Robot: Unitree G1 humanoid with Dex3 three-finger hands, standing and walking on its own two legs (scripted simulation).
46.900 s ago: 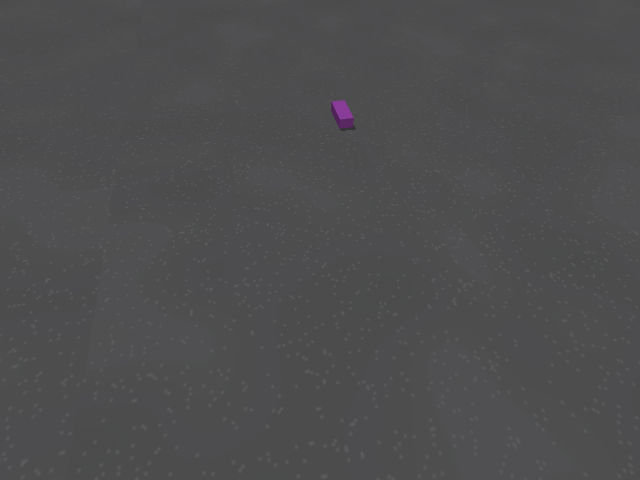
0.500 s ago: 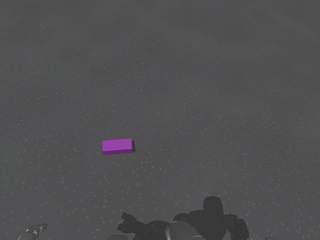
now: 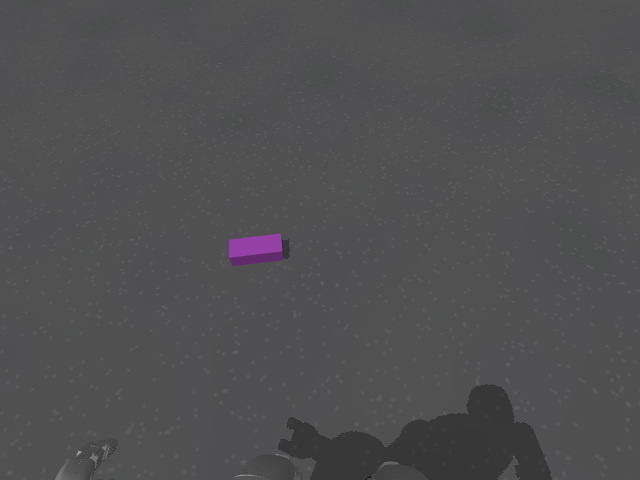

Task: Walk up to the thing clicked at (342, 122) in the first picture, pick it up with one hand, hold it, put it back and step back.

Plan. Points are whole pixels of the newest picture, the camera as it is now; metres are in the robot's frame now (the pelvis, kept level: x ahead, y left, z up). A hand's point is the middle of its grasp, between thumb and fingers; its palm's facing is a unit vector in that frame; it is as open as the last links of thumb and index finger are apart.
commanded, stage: step back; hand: left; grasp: from above
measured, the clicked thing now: (256, 249) +0.88 +0.28 -0.73
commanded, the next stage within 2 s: stand in 1.44 s
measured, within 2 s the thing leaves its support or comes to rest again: neither
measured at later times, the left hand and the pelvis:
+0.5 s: hand out of the picture -0.12 +0.23 -0.15, palm faces -0.01 -0.91 -0.40, open 7.4 cm; pelvis -0.16 -0.04 +0.00, yaw -1 degrees
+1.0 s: hand out of the picture -0.09 +0.26 -0.14, palm faces +0.02 -0.92 -0.39, open 7.4 cm; pelvis -0.16 -0.03 +0.00, yaw +2 degrees
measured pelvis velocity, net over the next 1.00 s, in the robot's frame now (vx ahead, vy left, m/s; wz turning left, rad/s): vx -0.16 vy -0.03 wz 0.03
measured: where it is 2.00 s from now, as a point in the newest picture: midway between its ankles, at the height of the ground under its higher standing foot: outside the picture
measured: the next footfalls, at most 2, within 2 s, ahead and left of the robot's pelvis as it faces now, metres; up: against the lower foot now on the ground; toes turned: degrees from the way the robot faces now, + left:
left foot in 0.08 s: -0.01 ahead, +0.11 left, +0.00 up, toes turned +1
right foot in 0.40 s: -0.15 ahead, -0.16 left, +0.00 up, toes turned +1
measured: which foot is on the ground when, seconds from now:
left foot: up 0.00-0.06, down 0.08-0.44, up 0.46-0.68, down 0.70-1.00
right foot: down 0.00-0.10, up 0.12-0.38, down 0.40-0.76, up 0.78-1.00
